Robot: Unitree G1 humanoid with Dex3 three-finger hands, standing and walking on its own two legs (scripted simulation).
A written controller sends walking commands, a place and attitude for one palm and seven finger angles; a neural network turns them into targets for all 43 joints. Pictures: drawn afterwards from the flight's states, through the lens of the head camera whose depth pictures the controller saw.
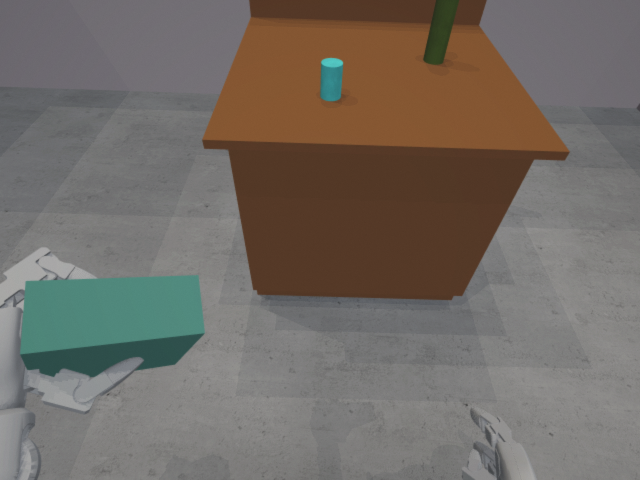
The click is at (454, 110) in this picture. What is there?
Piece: table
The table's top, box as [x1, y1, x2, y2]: [202, 17, 569, 160]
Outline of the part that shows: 202,139 204,148 563,160 569,152 478,25 453,24 443,62 438,65 432,65 424,62 422,59 430,24 262,17 250,18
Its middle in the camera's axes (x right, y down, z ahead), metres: +0.15 -0.49 +1.15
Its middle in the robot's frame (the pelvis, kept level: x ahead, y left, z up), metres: +1.20 -0.08 -0.04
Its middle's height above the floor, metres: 0.74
